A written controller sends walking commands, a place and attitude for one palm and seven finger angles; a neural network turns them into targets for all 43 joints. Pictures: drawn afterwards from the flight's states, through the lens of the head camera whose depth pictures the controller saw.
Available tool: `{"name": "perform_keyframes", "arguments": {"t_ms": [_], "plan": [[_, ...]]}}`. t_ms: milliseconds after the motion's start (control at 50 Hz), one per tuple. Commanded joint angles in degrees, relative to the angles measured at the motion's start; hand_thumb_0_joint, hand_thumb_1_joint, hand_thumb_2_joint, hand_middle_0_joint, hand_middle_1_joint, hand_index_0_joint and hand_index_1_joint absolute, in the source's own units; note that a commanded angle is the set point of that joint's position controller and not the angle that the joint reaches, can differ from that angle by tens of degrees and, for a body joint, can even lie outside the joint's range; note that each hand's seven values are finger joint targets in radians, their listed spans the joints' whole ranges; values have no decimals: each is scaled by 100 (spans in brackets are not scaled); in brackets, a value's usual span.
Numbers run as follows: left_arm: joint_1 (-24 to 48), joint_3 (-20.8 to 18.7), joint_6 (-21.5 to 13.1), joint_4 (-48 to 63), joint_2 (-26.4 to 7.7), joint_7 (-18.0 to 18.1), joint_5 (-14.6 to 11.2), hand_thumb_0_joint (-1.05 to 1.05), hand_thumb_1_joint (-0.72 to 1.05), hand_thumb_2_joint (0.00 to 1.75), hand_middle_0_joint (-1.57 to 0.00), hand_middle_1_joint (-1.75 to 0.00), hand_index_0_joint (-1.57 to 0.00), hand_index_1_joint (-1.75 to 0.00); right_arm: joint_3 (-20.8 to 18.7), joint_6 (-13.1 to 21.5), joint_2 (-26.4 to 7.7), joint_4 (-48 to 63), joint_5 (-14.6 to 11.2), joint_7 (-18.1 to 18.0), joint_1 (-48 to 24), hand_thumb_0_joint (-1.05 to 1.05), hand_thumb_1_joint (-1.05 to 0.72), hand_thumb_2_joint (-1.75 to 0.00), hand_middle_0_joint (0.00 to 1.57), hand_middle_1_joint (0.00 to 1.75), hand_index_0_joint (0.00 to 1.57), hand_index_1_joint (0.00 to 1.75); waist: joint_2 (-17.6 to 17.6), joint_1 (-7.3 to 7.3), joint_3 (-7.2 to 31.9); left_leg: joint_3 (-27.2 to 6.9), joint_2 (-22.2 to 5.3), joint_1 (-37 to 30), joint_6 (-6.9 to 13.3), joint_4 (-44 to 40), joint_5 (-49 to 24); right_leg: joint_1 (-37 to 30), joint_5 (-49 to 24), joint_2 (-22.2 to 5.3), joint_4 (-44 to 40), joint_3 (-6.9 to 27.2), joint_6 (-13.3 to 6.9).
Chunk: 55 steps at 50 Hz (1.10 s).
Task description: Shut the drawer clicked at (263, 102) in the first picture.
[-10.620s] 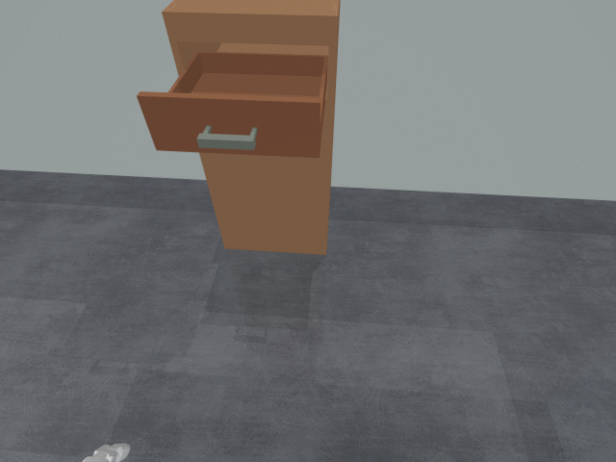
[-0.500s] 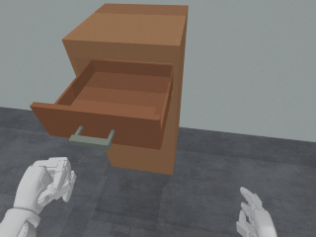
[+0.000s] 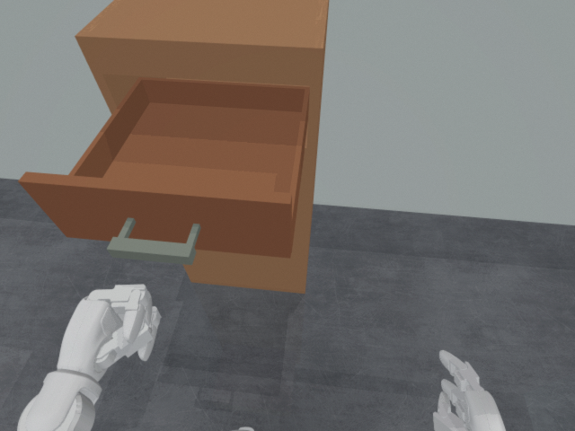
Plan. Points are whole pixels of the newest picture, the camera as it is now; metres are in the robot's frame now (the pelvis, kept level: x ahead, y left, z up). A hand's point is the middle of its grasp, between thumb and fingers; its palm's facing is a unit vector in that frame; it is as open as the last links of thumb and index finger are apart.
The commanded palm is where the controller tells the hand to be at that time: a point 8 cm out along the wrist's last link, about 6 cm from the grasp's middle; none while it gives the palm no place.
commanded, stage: bring the fist close to the handle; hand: left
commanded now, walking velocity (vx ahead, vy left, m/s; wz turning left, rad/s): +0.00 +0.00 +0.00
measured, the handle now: (157, 239) +0.37 +0.22 +0.04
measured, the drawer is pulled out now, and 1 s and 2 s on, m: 0.29 0.29 0.17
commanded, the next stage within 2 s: push the drawer shut in 0.62 s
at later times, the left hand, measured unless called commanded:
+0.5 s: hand (159, 314) +0.26 +0.18 +0.04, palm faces -0.08 -1.00 -0.04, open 3.3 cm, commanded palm +0.23 +0.24 +0.04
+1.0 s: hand (170, 293) +0.29 +0.18 +0.04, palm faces -0.04 -1.00 -0.06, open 3.3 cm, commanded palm +0.27 +0.24 +0.04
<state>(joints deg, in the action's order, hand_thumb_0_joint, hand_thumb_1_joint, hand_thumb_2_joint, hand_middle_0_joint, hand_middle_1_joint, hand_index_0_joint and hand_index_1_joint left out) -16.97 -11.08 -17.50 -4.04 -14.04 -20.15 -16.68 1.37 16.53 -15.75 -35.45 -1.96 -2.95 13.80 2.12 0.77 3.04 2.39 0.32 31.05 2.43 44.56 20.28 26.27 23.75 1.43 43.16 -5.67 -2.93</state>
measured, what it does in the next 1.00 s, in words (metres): stands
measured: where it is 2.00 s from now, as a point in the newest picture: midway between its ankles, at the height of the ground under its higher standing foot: outside the picture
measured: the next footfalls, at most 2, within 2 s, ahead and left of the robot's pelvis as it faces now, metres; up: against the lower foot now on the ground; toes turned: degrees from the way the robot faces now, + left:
none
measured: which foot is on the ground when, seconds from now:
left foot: down 0.00-1.00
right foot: down 0.00-1.00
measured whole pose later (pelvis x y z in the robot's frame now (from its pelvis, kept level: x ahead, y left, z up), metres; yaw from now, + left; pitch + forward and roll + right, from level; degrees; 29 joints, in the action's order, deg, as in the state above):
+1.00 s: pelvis +0.00 -0.01 -0.02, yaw +0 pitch +10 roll -1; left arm -5.1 -10.3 -17.4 -12.6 -15.4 -14.0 -14.6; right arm 2.4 8.2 -15.1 -33.0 -1.9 -2.2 13.7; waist 2.0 1.9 5.2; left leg 2.4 -0.4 38.1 2.0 50.9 23.1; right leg 33.4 26.7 1.8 49.7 -5.7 -3.5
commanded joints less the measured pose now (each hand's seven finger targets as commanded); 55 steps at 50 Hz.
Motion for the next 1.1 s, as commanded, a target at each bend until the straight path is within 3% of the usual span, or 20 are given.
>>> {"name": "perform_keyframes", "arguments": {"t_ms": [0, 60, 100, 160, 200, 260, 300, 360, 440, 480, 560, 600, 660, 720, 760, 880, 940, 960, 1020, 1080], "plan": [[986, -329, -544, 1287, -724, 215, -75, 0, 90, 90, -140, -160, -140, -160, -288, 264, -673, 904, -19, -26, -302, 0, -90, -90, 20, 30, 20, 30, 20, 59, 1220, -492, -55, -954, -48, -421, -1068, 280, -1237, -102, -440, 312, 212], [930, -515, -582, 1003, -890, 373, -9, 0, 90, 90, -140, -160, -140, -160, -291, 163, -701, 849, 1, -2, -253, 0, -90, -90, 20, 30, 20, 30, -42, 36, 1210, -531, -93, -793, -75, -345, -1005, 405, -1124, -76, -315, 275, 187], [1209, -172, -557, 886, -597, 367, 33, 0, 90, 90, -140, -160, -140, -160, -267, 80, -678, 910, 2, 23, -284, 0, -90, -90, 20, 30, 20, 30, 12, 107, 1210, -562, -93, -714, -101, -293, -990, 578, -1106, -80, -183, 236, 182], [1233, -123, -495, 628, -622, 385, 114, 0, 90, 90, -140, -160, -140, -160, -280, -25, -719, 934, 3, 41, -252, 0, -90, -90, 20, 30, 20, 30, -4, 108, 1183, -632, -134, -600, -122, -218, -919, 763, -952, -64, -70, 216, 165], [1411, 51, -462, 608, -475, 380, 140, 0, 90, 90, -140, -160, -140, -160, -287, -90, -703, 1006, 7, 55, -238, 0, -90, -90, 20, 30, 20, 30, -38, 117, 1319, -679, -151, -607, -156, -176, -985, 855, -956, -62, 46, 183, 163], [1271, -222, -534, 1050, -816, 485, 128, 0, 90, 90, -140, -160, -140, -160, -303, -145, -716, 1097, 21, 67, -249, 0, -90, -90, 20, 30, 20, 30, 105, -18, 1713, -677, -176, -774, -162, -154, -1238, 642, -1057, -60, 86, 221, 141], [1299, 55, -578, 1476, -570, 576, 141, 0, 90, 90, -140, -160, -140, -160, -291, -164, -634, 1180, 14, 95, -260, 0, -90, -90, 20, 30, 20, 30, 286, 5, 1931, -747, -227, -1098, -216, -144, -1672, 693, -1200, -68, 151, 184, 149], [1041, -15, -543, 1363, -620, 763, 196, 0, 90, 90, -140, -160, -140, -160, -285, -250, -661, 1136, 32, 121, -216, 0, -90, -90, 20, 30, 20, 30, 116, 24, 1619, -815, -278, -932, -257, -159, -1695, 804, -1093, -36, 171, 141, 156], [1075, 265, -379, 966, -309, 781, 240, 0, 90, 90, -140, -160, -140, -160, -271, -372, -662, 1208, -7, 126, -288, 0, -90, -90, 20, 30, 20, 30, -54, 116, 1061, -814, -243, -526, -239, -265, -774, 1029, -638, -34, 105, 108, 164], [976, 188, -328, 954, -404, 781, 269, 0, 90, 90, -140, -160, -140, -160, -282, -428, -681, 1246, -18, 107, -293, 0, -90, -90, 20, 30, 20, 30, -29, 72, 1122, -747, -215, -489, -200, -265, -712, 922, -636, -36, 65, 146, 148], [1580, 228, -389, 1328, -575, 836, 318, 0, 90, 90, -140, -160, -140, -160, -261, -433, -680, 1232, -15, 59, -273, 0, -90, -90, 20, 30, 20, 30, 99, 180, 1364, -813, -237, -672, -180, -212, -683, 952, -593, -39, 79, 191, 152], [1782, 352, -487, 1499, -449, 893, 319, 0, 90, 90, -140, -160, -140, -160, -250, -403, -623, 1230, -4, 50, -275, 0, -90, -90, 20, 30, 20, 30, 226, 175, 1527, -833, -233, -830, -186, -204, -737, 958, -609, -51, 88, 204, 149], [1726, 106, -536, 1236, -673, 991, 317, 0, 90, 90, -140, -160, -140, -160, -247, -409, -660, 1132, 13, 33, -252, 0, -90, -90, 20, 30, 20, 30, 47, 160, 1435, -816, -225, -693, -163, -191, -676, 922, -603, -27, 54, 225, 147], [1588, 163, -435, 931, -539, 934, 296, 0, 90, 90, -140, -160, -140, -160, -232, -450, -634, 1153, -5, 63, -281, 0, -90, -90, 20, 30, 20, 30, 7, 132, 1430, -657, -153, -572, -144, -142, -777, 729, -856, -44, 16, 266, 153], [1553, -122, -309, 516, -802, 889, 293, 0, 90, 90, -140, -160, -140, -160, -236, -540, -695, 1109, -7, 56, -234, 0, -90, -90, 20, 30, 20, 30, -283, 125, 1289, -578, -119, -284, -117, -119, -735, 588, -947, -44, -33, 299, 166], [2043, -403, -342, 523, -1006, 674, 109, 0, 90, 90, -140, -160, -140, -160, -230, -586, -659, 1094, -33, 27, -274, 0, -90, -90, 20, 30, 20, 30, -21, 103, 1524, -369, -52, -233, -68, 37, -1044, 182, -1543, -106, -116, 534, 207], [2455, -441, -503, 481, -1056, 586, 27, 0, 90, 90, -140, -160, -140, -160, -232, -529, -651, 995, -30, 14, -232, 0, -90, -90, 20, 30, 20, 30, 20, 184, 1635, -364, -56, -291, -56, 119, -1171, 139, -1773, -118, -109, 596, 236], [2418, -546, -537, 327, -1173, 564, 21, 0, 90, 90, -140, -160, -140, -160, -237, -537, -680, 955, -21, 6, -189, 0, -90, -90, 20, 30, 20, 30, -176, 193, 1597, -368, -59, -167, -40, 160, -1167, 89, -1814, -114, -109, 638, 261], [2584, -352, -566, 14, -969, 378, -6, 0, 90, 90, -140, -160, -140, -160, -241, -523, -678, 888, -54, 24, -171, 0, -90, -90, 20, 30, 20, 30, -48, 233, 1589, -341, -36, -175, -41, 178, -1216, 101, -2018, -157, -108, 689, 287], [3027, -454, -492, -293, -1167, 271, -30, 0, 90, 90, -140, -160, -140, -160, -252, -556, -731, 802, -77, 8, -127, 0, -90, -90, 20, 30, 20, 30, -164, 311, 1511, -345, -32, -59, -20, 240, -1069, 173, -1917, -186, -179, 806, 338]]}}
